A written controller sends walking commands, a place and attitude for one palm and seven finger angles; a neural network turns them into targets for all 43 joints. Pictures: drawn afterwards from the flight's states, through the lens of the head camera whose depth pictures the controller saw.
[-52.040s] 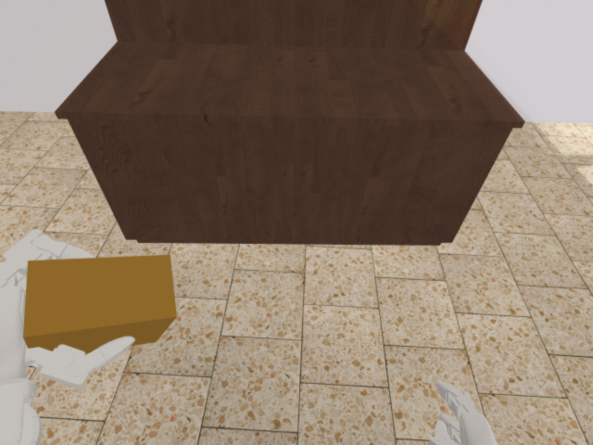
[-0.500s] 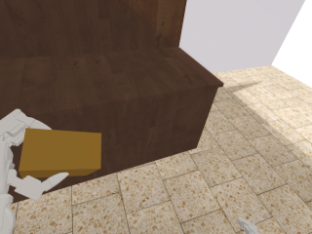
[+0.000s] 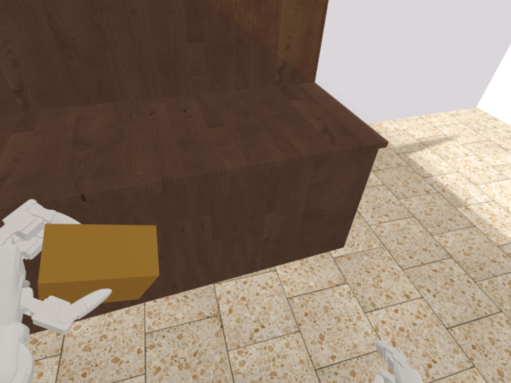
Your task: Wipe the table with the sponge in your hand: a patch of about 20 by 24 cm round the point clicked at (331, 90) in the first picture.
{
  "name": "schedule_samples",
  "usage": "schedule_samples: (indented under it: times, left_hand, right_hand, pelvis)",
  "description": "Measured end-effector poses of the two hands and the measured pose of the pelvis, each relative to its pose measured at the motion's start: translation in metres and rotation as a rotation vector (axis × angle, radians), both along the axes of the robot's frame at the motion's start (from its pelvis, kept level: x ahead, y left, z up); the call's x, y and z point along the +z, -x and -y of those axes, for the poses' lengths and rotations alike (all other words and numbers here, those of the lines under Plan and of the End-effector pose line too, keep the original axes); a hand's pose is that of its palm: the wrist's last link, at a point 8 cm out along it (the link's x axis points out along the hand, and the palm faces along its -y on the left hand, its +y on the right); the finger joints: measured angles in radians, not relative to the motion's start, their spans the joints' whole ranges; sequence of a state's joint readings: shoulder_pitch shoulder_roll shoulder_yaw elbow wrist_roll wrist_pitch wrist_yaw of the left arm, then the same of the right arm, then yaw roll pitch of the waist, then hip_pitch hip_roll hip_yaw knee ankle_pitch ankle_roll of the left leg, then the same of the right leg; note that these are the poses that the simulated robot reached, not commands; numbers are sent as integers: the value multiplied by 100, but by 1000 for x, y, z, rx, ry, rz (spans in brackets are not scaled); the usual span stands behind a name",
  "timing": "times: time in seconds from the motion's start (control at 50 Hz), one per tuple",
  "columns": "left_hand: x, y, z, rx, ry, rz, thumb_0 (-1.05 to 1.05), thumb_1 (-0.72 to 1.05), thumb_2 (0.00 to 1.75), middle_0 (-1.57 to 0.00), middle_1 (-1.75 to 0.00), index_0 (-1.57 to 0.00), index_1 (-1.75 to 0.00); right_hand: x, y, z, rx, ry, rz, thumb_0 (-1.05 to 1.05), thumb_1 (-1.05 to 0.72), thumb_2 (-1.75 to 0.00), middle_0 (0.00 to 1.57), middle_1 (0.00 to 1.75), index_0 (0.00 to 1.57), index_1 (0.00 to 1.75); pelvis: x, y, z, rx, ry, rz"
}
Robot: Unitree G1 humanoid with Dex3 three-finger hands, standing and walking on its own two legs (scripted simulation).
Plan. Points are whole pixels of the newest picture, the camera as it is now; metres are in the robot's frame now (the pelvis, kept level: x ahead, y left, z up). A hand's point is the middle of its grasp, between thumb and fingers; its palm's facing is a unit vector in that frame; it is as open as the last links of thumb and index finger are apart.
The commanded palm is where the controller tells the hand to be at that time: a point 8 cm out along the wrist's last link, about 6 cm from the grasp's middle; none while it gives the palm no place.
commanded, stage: stop stepping back and stand still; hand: left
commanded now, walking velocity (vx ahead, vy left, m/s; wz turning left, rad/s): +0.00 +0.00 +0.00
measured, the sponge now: (115, 266) +0.23 +0.20 +0.14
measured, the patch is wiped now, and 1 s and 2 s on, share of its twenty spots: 1.00 1.00 1.00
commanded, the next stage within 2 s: stand and wait in 0.22 s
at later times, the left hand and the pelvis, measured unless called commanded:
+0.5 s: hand (75, 240) +0.25 +0.26 +0.16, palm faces +0.40 -0.87 -0.29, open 10.5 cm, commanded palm +0.20 +0.29 +0.19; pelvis +0.03 +0.02 +0.01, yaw -1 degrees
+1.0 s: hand (71, 239) +0.25 +0.26 +0.16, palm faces +0.41 -0.86 -0.30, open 10.5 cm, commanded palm +0.20 +0.30 +0.19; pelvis +0.03 +0.02 +0.01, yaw -1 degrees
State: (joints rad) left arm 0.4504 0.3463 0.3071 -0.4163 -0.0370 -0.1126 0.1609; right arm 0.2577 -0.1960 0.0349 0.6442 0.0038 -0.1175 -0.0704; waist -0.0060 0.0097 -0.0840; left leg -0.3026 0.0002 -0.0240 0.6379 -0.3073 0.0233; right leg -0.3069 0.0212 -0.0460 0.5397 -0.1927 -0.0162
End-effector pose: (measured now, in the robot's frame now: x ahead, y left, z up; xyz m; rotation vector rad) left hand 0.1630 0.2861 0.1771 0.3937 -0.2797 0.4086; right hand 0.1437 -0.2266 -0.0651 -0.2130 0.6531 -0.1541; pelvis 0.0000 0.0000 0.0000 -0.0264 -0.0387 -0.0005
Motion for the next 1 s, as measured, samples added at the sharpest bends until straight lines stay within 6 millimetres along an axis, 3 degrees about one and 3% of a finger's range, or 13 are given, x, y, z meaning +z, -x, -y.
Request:
schedule_samples:
  times: [0.36,0.56,1.0]
  left_hand:
    - [-6,-36,-9,-19,41,-36,-1,-57,106,-70,-133,-73,-133]
    - [-5,-44,-13,-29,41,-41,-1,-57,106,-70,-133,-73,-133]
    - [-4,-43,-15,-15,40,-51,-1,-57,106,-70,-133,-73,-133]
  right_hand:
    - [19,-39,-10,3,31,14,1,-90,-90,20,30,21,30]
    - [22,-55,-14,0,36,12,1,-90,-90,20,30,21,30]
    - [17,-51,-18,1,25,-17,1,-90,-90,20,30,21,30]
  pelvis:
    - [10,-24,-14,-16,-5,-31]
    - [11,-34,-19,-17,-4,-31]
    - [12,-34,-20,-14,-4,-36]
